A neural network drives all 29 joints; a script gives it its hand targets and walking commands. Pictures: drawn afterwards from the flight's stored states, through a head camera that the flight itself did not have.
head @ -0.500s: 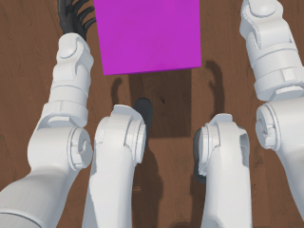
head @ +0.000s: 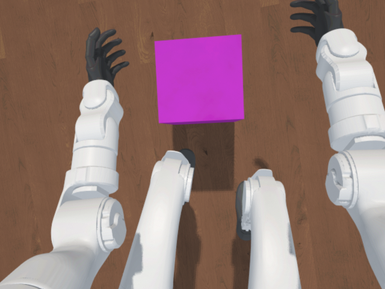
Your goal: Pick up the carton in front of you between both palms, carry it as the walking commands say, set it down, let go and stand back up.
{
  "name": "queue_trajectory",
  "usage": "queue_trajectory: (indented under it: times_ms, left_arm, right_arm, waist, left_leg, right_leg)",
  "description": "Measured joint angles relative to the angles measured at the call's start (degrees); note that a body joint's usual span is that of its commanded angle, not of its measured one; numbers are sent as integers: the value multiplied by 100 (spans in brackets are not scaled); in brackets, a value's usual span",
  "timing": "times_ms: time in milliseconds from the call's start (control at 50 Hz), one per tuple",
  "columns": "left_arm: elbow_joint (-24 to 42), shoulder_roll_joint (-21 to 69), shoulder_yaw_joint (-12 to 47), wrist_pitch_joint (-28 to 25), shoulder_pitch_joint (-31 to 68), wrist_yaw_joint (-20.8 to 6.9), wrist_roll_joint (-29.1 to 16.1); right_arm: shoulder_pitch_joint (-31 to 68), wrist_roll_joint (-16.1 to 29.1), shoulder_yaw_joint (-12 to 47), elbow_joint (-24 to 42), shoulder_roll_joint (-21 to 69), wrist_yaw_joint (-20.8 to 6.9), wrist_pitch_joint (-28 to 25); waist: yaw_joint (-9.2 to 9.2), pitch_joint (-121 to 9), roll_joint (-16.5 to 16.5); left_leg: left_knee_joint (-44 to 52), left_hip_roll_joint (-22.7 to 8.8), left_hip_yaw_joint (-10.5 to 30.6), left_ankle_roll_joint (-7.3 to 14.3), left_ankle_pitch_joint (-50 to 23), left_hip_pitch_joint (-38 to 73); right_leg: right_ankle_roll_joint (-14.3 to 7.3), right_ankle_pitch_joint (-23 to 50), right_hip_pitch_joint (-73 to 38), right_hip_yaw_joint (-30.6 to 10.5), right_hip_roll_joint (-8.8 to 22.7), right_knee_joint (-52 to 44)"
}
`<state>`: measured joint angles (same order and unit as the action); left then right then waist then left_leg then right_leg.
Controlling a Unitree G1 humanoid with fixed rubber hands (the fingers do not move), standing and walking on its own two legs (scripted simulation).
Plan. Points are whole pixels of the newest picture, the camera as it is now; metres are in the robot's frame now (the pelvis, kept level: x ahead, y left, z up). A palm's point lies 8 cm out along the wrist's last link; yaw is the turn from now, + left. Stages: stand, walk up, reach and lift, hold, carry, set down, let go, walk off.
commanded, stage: set down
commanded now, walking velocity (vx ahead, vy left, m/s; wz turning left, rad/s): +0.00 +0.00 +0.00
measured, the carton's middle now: (201, 88) +0.48 +0.09 -0.40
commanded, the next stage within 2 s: let go in 0.32 s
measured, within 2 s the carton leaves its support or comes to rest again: neither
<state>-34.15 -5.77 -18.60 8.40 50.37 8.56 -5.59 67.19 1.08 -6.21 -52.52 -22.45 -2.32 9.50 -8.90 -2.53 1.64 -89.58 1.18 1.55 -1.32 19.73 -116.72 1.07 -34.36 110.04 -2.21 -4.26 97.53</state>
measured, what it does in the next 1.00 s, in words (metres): rises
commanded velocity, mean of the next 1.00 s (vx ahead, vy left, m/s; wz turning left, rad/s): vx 0.00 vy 0.00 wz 0.00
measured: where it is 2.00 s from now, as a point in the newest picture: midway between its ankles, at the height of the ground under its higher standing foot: (213, 203)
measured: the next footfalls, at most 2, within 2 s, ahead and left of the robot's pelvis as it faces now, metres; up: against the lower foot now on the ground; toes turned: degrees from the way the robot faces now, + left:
none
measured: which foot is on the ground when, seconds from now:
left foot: down 0.00-1.00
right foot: down 0.00-1.00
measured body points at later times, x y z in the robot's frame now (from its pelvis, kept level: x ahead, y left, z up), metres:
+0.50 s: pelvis +0.03 +0.00 +0.13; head +0.31 +0.02 +0.49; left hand +0.42 +0.25 +0.02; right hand +0.54 -0.14 +0.02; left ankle +0.14 +0.12 -0.49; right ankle +0.06 -0.12 -0.49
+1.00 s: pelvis +0.11 +0.02 +0.23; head +0.23 +0.01 +0.67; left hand +0.30 +0.26 +0.15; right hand +0.38 -0.19 +0.13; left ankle +0.14 +0.12 -0.49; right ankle +0.06 -0.12 -0.49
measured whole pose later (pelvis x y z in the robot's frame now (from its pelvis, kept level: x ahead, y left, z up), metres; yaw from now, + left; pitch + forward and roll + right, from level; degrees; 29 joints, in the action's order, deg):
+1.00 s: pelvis +0.11 +0.02 +0.23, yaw +0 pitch +15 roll +0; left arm -22.4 -11.3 -1.3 1.2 -7.9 -3.8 -2.4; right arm 3.1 -2.8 -7.5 -32.0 -10.3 0.8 0.1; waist -5.3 -0.9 -1.2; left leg -35.0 1.8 0.7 0.9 12.9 -37.5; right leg 1.1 -21.6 30.1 -4.7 -0.9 36.2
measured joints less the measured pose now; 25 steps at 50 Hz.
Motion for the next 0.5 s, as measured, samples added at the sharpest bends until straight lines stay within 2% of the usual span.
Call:
queue_trajectory:
  times_ms: [120, 380, 500]
  left_arm:
    - [135, 37, -29, 46, -297, -61, 36]
    - [20, 231, -115, -59, -706, -201, 358]
    - [160, 238, 56, -175, -1342, -463, 639]
  right_arm:
    - [-252, -72, -30, 111, 76, -85, 43]
    - [-549, -342, -338, -229, 254, -244, -112]
    - [-1269, -604, -600, 131, 572, -98, -217]
  waist:
    - [15, -211, 28]
    - [6, -494, 103]
    - [94, -531, 52]
  left_leg:
    - [723, -12, -3, 9, -123, 590]
    - [2277, -56, 7, 30, -495, 1920]
    - [2955, -89, 23, 59, -653, 2613]
  right_leg:
    - [-11, 196, -552, -31, 19, -756]
    - [-32, 705, -1824, -80, 41, -2388]
    - [-25, 937, -2527, -90, 39, -3154]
